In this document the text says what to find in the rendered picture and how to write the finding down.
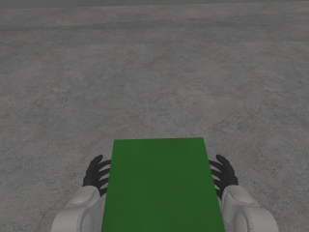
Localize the robot left hand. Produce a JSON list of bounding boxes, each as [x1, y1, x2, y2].
[[82, 155, 111, 197]]

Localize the carton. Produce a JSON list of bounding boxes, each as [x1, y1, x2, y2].
[[100, 137, 226, 232]]

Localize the robot left forearm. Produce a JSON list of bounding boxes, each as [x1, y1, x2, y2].
[[50, 186, 102, 232]]

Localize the robot right hand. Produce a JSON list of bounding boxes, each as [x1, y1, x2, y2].
[[209, 154, 239, 200]]

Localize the robot right forearm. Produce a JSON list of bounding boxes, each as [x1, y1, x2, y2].
[[221, 185, 279, 232]]

